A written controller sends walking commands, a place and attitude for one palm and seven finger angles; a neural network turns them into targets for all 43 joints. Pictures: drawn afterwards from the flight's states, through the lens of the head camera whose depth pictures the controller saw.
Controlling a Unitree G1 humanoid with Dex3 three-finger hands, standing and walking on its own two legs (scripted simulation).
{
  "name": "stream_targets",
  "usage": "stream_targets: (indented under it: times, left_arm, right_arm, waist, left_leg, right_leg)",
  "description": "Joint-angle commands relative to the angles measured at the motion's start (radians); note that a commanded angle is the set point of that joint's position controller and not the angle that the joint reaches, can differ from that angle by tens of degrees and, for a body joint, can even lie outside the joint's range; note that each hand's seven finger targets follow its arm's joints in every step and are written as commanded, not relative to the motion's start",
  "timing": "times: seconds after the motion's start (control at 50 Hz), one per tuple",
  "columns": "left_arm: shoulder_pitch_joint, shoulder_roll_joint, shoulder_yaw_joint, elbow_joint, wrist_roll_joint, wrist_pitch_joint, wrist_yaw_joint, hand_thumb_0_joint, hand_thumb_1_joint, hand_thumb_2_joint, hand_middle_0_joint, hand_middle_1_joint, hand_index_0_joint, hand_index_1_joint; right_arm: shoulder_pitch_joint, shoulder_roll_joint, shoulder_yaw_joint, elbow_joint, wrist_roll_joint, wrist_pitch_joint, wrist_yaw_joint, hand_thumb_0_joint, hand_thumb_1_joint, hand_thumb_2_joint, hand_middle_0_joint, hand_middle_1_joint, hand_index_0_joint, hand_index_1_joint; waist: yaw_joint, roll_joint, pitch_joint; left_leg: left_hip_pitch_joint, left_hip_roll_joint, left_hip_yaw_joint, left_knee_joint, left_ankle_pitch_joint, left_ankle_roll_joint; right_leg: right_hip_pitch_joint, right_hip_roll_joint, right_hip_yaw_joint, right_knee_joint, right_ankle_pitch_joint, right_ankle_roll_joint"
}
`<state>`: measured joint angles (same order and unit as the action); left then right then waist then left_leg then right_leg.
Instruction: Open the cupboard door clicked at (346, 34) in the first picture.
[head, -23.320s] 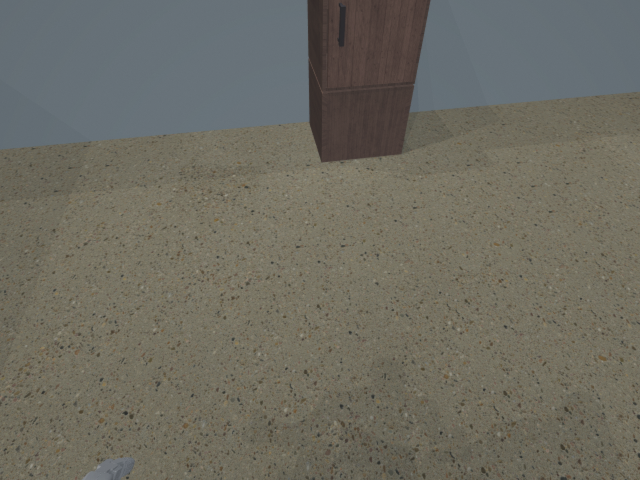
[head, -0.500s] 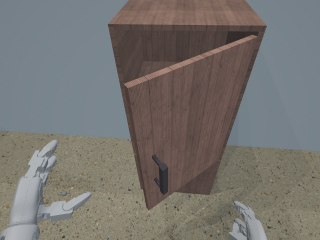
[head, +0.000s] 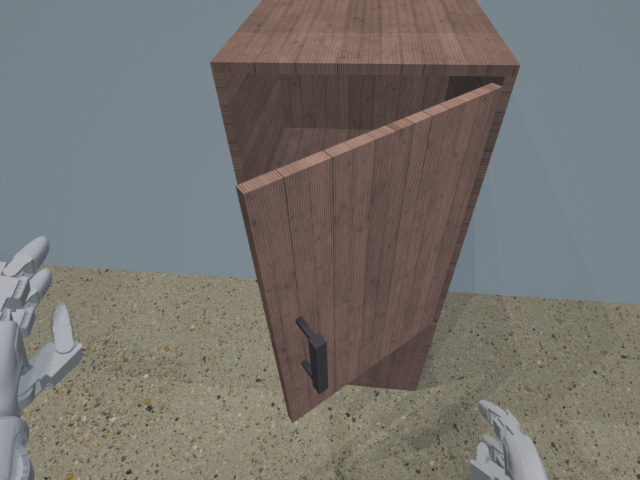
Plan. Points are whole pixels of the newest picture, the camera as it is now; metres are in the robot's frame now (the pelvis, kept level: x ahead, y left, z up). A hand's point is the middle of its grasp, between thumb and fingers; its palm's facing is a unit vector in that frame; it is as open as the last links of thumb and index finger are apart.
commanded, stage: draw the hand back to the body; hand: left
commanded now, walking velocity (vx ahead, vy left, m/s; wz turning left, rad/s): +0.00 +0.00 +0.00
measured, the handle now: (311, 356) +0.32 +0.06 -0.08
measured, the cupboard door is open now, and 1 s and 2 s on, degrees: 41 41 41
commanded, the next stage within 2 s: step back with the hand held close in 0.18 s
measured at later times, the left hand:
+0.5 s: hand (91, 350) +0.19 +0.24 +0.16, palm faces +0.41 -0.78 -0.47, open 7.4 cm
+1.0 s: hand out of the picture +0.11 +0.28 +0.16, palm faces +0.41 -0.76 -0.50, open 7.4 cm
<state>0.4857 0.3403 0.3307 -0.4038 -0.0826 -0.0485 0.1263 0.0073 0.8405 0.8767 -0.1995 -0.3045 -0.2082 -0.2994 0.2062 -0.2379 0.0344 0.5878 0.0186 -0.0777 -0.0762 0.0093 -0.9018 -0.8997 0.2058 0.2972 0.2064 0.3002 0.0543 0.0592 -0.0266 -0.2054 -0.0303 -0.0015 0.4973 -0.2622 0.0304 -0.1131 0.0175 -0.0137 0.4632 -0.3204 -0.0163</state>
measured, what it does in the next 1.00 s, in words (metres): shifts its weight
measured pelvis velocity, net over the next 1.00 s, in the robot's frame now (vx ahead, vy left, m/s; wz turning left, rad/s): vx -0.09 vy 0.01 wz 0.03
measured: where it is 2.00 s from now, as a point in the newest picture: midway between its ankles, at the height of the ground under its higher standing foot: outside the picture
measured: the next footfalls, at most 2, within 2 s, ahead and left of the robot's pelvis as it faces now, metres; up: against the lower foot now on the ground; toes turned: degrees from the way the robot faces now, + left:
right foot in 1.08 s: -0.13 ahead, -0.09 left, +0.00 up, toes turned +10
right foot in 1.72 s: -0.28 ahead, -0.06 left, +0.00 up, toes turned +0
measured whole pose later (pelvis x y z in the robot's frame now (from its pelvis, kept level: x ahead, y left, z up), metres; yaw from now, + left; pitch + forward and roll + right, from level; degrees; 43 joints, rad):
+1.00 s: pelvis -0.09 +0.01 +0.00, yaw +2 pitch -1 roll -3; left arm 0.56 0.43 0.41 -0.49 -0.02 -0.18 0.16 0.01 0.89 0.90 -0.21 -0.31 -0.22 -0.30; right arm 0.22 -0.22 0.01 0.55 0.01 -0.01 -0.09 0.01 -0.90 -0.90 0.21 0.30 0.21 0.30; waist -0.02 0.03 0.03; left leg -0.38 -0.02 -0.03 0.51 -0.13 0.05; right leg -0.27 0.06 0.00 0.52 -0.23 0.02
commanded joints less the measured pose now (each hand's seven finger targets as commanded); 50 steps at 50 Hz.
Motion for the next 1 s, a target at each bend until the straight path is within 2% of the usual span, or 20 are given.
stream_targets:
  times: [0.0, 0.06, 0.18, 0.2, 0.26, 0.28, 0.3, 0.32, 0.34, 0.36, 0.42, 0.46, 0.54, 0.58, 0.7, 0.84, 0.86, 0.9, 0.94, 0.98]
  left_arm:
    - [-0.087, 0.225, 0.139, -0.266, 0.006, -0.085, 0.015, 0.0, 0.9, 0.9, -0.2, -0.3, -0.2, -0.3]
    - [-0.09, 0.243, 0.152, -0.282, 0.007, -0.085, 0.019, 0.0, 0.9, 0.9, -0.2, -0.3, -0.2, -0.3]
    - [-0.055, 0.177, 0.112, -0.177, -0.002, -0.075, 0.008, 0.0, 0.9, 0.9, -0.2, -0.3, -0.2, -0.3]
    - [-0.065, 0.179, 0.112, -0.177, -0.003, -0.075, 0.006, 0.0, 0.9, 0.9, -0.2, -0.3, -0.2, -0.3]
    - [-0.057, 0.191, 0.127, -0.143, -0.005, -0.078, 0.003, 0.0, 0.9, 0.9, -0.2, -0.3, -0.2, -0.3]
    - [-0.137, 0.194, 0.108, -0.208, -0.003, -0.085, 0.001, 0.0, 0.9, 0.9, -0.2, -0.3, -0.2, -0.3]
    - [-0.214, 0.324, 0.243, -0.228, 0.013, -0.127, 0.01, 0.0, 0.9, 0.9, -0.2, -0.3, -0.2, -0.3]
    - [-0.118, 0.254, 0.19, -0.14, 0.015, -0.132, 0.0, 0.0, 0.9, 0.9, -0.2, -0.3, -0.2, -0.3]
    - [-0.083, 0.233, 0.164, -0.136, 0.02, -0.13, -0.003, 0.0, 0.9, 0.9, -0.2, -0.3, -0.2, -0.3]
    - [-0.084, 0.238, 0.166, -0.155, 0.022, -0.135, -0.004, 0.0, 0.9, 0.9, -0.2, -0.3, -0.2, -0.3]
    - [-0.009, 0.219, 0.155, -0.185, 0.021, -0.137, -0.001, 0.0, 0.9, 0.9, -0.2, -0.3, -0.2, -0.3]
    - [0.013, 0.242, 0.175, -0.225, 0.021, -0.139, 0.007, 0.0, 0.9, 0.9, -0.2, -0.3, -0.2, -0.3]
    - [0.051, 0.274, 0.212, -0.255, 0.015, -0.139, 0.021, 0.0, 0.9, 0.9, -0.2, -0.3, -0.2, -0.3]
    - [0.069, 0.282, 0.227, -0.253, 0.011, -0.14, 0.028, 0.0, 0.9, 0.9, -0.2, -0.3, -0.2, -0.3]
    - [0.088, 0.262, 0.203, -0.247, 0.011, -0.146, 0.039, 0.0, 0.9, 0.9, -0.2, -0.3, -0.2, -0.3]
    - [0.057, 0.267, 0.198, -0.288, 0.032, -0.184, 0.053, 0.0, 0.9, 0.9, -0.2, -0.3, -0.2, -0.3]
    - [0.052, 0.286, 0.219, -0.295, 0.041, -0.193, 0.056, 0.0, 0.9, 0.9, -0.2, -0.3, -0.2, -0.3]
    - [0.041, 0.267, 0.217, -0.298, 0.052, -0.201, 0.055, 0.0, 0.9, 0.9, -0.2, -0.3, -0.2, -0.3]
    - [0.024, 0.258, 0.229, -0.308, 0.069, -0.208, 0.052, 0.0, 0.9, 0.9, -0.2, -0.3, -0.2, -0.3]
    - [0.019, 0.262, 0.243, -0.31, 0.07, -0.212, 0.046, 0.0, 0.9, 0.9, -0.2, -0.3, -0.2, -0.3]
  right_arm:
    - [-0.139, -0.091, -0.043, -0.164, -0.005, -0.063, -0.017, 0.0, -0.9, -0.9, 0.2, 0.3, 0.2, 0.3]
    - [-0.143, -0.089, -0.038, -0.153, -0.006, -0.075, -0.021, 0.0, -0.9, -0.9, 0.2, 0.3, 0.2, 0.3]
    - [-0.14, -0.085, -0.043, -0.135, -0.004, -0.068, -0.018, 0.0, -0.9, -0.9, 0.2, 0.3, 0.2, 0.3]
    - [-0.143, -0.087, -0.044, -0.138, -0.004, -0.064, -0.017, 0.0, -0.9, -0.9, 0.2, 0.3, 0.2, 0.3]
    - [-0.151, -0.089, -0.052, -0.134, -0.006, -0.06, -0.021, 0.0, -0.9, -0.9, 0.2, 0.3, 0.2, 0.3]
    - [-0.159, -0.09, -0.049, -0.142, -0.006, -0.061, -0.021, 0.0, -0.9, -0.9, 0.2, 0.3, 0.2, 0.3]
    - [-0.115, -0.116, -0.058, -0.151, -0.003, -0.038, -0.018, 0.0, -0.9, -0.9, 0.2, 0.3, 0.2, 0.3]
    - [-0.128, -0.106, -0.06, -0.129, -0.01, -0.023, -0.017, 0.0, -0.9, -0.9, 0.2, 0.3, 0.2, 0.3]
    - [-0.137, -0.106, -0.063, -0.133, -0.011, -0.01, -0.014, 0.0, -0.9, -0.9, 0.2, 0.3, 0.2, 0.3]
    - [-0.138, -0.108, -0.066, -0.141, -0.011, -0.001, -0.015, 0.0, -0.9, -0.9, 0.2, 0.3, 0.2, 0.3]
    - [-0.136, -0.108, -0.071, -0.159, -0.009, 0.025, -0.012, 0.0, -0.9, -0.9, 0.2, 0.3, 0.2, 0.3]
    - [-0.14, -0.111, -0.075, -0.166, -0.008, 0.038, -0.016, 0.0, -0.9, -0.9, 0.2, 0.3, 0.2, 0.3]
    - [-0.144, -0.101, -0.08, -0.185, -0.004, 0.062, -0.018, 0.0, -0.9, -0.9, 0.2, 0.3, 0.2, 0.3]
    - [-0.144, -0.098, -0.083, -0.188, -0.001, 0.069, -0.021, 0.0, -0.9, -0.9, 0.2, 0.3, 0.2, 0.3]
    - [-0.136, -0.108, -0.089, -0.187, 0.0, 0.07, -0.022, 0.0, -0.9, -0.9, 0.2, 0.3, 0.2, 0.3]
    - [-0.12, -0.124, -0.083, -0.184, -0.007, 0.041, -0.024, 0.0, -0.9, -0.9, 0.2, 0.3, 0.2, 0.3]
    - [-0.132, -0.132, -0.085, -0.182, -0.011, 0.035, -0.028, 0.0, -0.9, -0.9, 0.2, 0.3, 0.2, 0.3]
    - [-0.118, -0.137, -0.081, -0.193, -0.013, 0.024, -0.027, 0.0, -0.9, -0.9, 0.2, 0.3, 0.2, 0.3]
    - [-0.123, -0.144, -0.084, -0.201, -0.017, 0.009, -0.027, 0.0, -0.9, -0.9, 0.2, 0.3, 0.2, 0.3]
    - [-0.118, -0.13, -0.086, -0.197, -0.023, -0.007, -0.027, 0.0, -0.9, -0.9, 0.2, 0.3, 0.2, 0.3]
  waist:
    - [0.01, 0.027, -0.101]
    - [0.012, 0.052, -0.083]
    - [0.001, -0.004, 0.003]
    - [0.003, -0.002, -0.003]
    - [0.009, -0.063, -0.01]
    - [0.003, -0.03, -0.033]
    - [-0.038, -0.07, 0.029]
    - [-0.046, -0.108, 0.014]
    - [-0.046, -0.111, -0.001]
    - [-0.046, -0.09, -0.011]
    - [-0.049, -0.031, -0.087]
    - [-0.046, 0.005, -0.118]
    - [-0.049, -0.056, -0.139]
    - [-0.048, -0.048, -0.145]
    - [-0.058, -0.019, -0.095]
    - [-0.067, 0.023, -0.009]
    - [-0.064, 0.078, -0.002]
    - [-0.061, 0.104, 0.0]
    - [-0.049, 0.175, -0.018]
    - [-0.042, 0.168, -0.04]
  left_leg:
    - [0.105, 0.04, -0.017, -0.071, 0.22, -0.004]
    - [0.105, 0.034, -0.013, -0.066, 0.24, -0.006]
    - [0.103, 0.038, -0.006, -0.074, 0.234, -0.003]
    - [0.106, 0.037, -0.006, -0.075, 0.227, -0.002]
    - [0.113, 0.036, 0.002, -0.074, 0.22, 0.005]
    - [0.126, 0.032, 0.006, -0.072, 0.221, 0.008]
    - [0.079, 0.051, -0.026, -0.018, 0.196, 0.023]
    - [0.086, 0.047, -0.027, 0.007, 0.204, 0.022]
    - [0.091, 0.048, -0.022, 0.012, 0.227, 0.019]
    - [0.091, 0.045, -0.016, 0.012, 0.264, 0.018]
    - [0.11, 0.063, -0.018, -0.011, 0.381, 0.012]
    - [0.109, 0.071, -0.02, -0.018, 0.435, 0.009]
    - [0.072, 0.078, -0.021, -0.015, 0.425, 0.003]
    - [0.051, 0.081, -0.026, -0.019, 0.419, 0.0]
    - [-0.025, 0.079, -0.041, -0.039, 0.271, -0.002]
    - [-0.186, 0.089, -0.097, -0.139, -0.119, 0.014]
    - [-0.238, 0.104, -0.115, -0.173, -0.173, 0.026]
    - [-0.384, 0.146, -0.179, -0.266, -0.316, 0.046]
    - [-0.561, 0.206, -0.25, -0.359, -0.483, 0.083]
    - [-0.578, 0.232, -0.285, -0.37, -0.485, 0.101]
  right_leg:
    - [-0.029, -0.017, -0.012, -0.076, 0.262, -0.002]
    - [-0.021, -0.017, -0.011, -0.088, 0.292, -0.004]
    - [-0.054, -0.015, -0.01, -0.106, 0.292, 0.005]
    - [-0.053, -0.015, -0.008, -0.108, 0.285, 0.006]
    - [-0.047, -0.016, -0.003, -0.12, 0.294, 0.011]
    - [-0.041, -0.022, 0.004, -0.118, 0.302, 0.013]
    - [-0.119, -0.073, 0.081, -0.179, 0.355, 0.022]
    - [-0.12, -0.096, 0.085, -0.18, 0.411, 0.022]
    - [-0.108, -0.103, 0.089, -0.169, 0.474, 0.029]
    - [-0.095, -0.105, 0.068, -0.153, 0.533, 0.033]
    - [-0.056, -0.088, 0.047, -0.105, 0.539, 0.039]
    - [-0.037, -0.083, 0.036, -0.088, 0.547, 0.037]
    - [-0.032, -0.078, 0.046, -0.077, 0.543, 0.036]
    - [-0.022, -0.08, 0.047, -0.064, 0.54, 0.032]
    - [-0.077, -0.068, 0.065, -0.1, 0.351, 0.029]
    - [-0.101, -0.031, 0.06, -0.141, -0.009, 0.026]
    - [-0.063, -0.015, 0.055, -0.118, -0.019, 0.029]
    - [0.061, 0.03, 0.031, 0.0, -0.011, 0.038]
    - [0.218, 0.079, 0.013, 0.185, 0.065, 0.046]
    - [0.235, 0.092, 0.016, 0.261, 0.096, 0.041]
